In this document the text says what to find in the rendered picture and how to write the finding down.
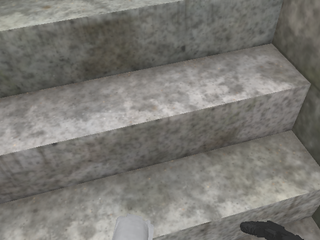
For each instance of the robot right hand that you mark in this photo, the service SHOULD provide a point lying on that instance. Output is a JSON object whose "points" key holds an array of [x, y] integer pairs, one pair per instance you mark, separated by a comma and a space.
{"points": [[268, 230]]}

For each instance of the robot left thigh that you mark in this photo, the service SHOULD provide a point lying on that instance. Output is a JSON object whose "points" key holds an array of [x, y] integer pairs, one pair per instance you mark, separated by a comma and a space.
{"points": [[132, 227]]}

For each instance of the robot left shin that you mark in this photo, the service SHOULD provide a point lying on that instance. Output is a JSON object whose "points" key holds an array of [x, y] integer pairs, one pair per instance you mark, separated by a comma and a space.
{"points": [[117, 221]]}

